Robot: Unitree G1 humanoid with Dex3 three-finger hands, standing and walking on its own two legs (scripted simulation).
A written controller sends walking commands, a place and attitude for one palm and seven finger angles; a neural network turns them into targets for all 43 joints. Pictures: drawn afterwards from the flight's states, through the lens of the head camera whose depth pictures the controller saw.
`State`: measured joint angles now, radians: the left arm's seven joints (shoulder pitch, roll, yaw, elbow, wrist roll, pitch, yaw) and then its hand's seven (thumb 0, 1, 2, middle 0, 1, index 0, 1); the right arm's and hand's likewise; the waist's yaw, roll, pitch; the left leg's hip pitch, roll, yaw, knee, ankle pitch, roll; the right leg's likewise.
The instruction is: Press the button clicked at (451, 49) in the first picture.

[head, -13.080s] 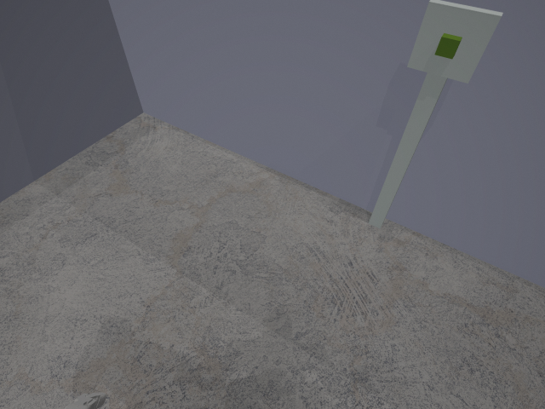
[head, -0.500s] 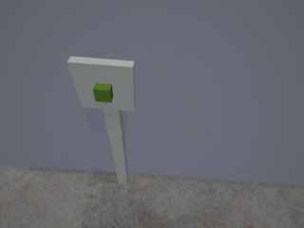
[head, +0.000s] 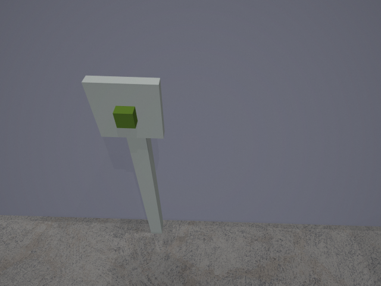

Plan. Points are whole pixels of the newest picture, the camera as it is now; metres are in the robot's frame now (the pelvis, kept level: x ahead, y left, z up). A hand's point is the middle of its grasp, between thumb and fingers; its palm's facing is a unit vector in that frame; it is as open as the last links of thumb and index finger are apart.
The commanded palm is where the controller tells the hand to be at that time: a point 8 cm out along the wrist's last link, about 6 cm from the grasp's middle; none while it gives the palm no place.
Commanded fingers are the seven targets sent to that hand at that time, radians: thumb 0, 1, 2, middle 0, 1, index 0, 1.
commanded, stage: come to a stop and stand still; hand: left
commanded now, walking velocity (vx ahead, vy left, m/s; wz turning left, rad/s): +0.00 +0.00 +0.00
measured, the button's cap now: (126, 116) +0.49 +0.20 +0.09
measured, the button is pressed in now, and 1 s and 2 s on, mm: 0 0 0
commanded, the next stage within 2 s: look again from close up in 0.04 s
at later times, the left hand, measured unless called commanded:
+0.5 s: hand out of the picture +0.00 +0.16 -0.18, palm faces +0.03 -0.98 -0.21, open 7.4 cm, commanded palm none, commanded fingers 0.00 0.90 0.90 -0.20 -0.30 -0.20 -0.30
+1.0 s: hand (120, 237) +0.22 +0.16 -0.01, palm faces +0.20 -0.98 -0.07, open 6.7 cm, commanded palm +0.13 +0.21 -0.05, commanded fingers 0.00 0.90 0.90 -0.56 -0.69 -0.56 -0.69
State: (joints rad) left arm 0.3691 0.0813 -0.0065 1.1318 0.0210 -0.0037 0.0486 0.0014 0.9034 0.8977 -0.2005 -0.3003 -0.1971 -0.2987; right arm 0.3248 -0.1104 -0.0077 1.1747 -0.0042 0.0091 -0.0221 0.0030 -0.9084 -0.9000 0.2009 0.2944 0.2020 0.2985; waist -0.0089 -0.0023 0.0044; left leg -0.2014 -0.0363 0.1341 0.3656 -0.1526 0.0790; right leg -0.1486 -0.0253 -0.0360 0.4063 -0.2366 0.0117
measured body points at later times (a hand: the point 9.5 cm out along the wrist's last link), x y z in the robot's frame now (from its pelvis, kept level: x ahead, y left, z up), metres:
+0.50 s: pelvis +0.01 +0.00 -0.01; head +0.00 -0.02 +0.44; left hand +0.00 +0.22 -0.16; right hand +0.01 -0.22 -0.17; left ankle +0.04 +0.06 -0.74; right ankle -0.01 -0.12 -0.74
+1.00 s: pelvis +0.02 -0.02 -0.03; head +0.03 -0.03 +0.42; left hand +0.20 +0.21 +0.00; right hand +0.16 -0.28 -0.13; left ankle +0.04 +0.07 -0.74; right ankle -0.01 -0.13 -0.74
